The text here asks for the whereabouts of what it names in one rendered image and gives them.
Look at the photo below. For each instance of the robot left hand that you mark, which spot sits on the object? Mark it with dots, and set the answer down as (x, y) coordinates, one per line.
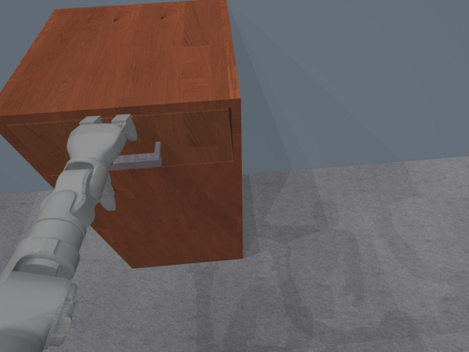
(102, 142)

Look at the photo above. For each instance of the cabinet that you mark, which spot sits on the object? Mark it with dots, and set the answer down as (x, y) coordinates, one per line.
(142, 59)

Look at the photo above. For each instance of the left robot upper arm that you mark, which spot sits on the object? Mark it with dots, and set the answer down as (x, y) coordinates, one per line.
(35, 311)

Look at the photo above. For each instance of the robot left forearm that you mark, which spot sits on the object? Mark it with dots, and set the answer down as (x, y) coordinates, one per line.
(52, 246)

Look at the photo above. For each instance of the drawer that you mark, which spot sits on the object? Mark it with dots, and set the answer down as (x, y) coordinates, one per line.
(186, 137)

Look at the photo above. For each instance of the handle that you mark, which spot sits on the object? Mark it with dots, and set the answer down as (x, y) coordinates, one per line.
(138, 160)

